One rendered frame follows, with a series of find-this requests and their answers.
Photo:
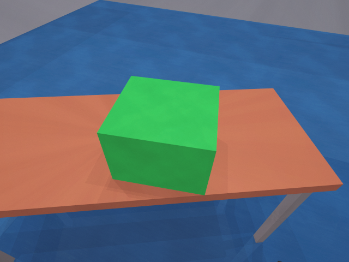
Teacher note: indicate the carton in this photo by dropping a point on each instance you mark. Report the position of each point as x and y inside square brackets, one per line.
[162, 133]

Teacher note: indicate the table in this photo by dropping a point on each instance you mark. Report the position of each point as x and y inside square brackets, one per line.
[51, 159]

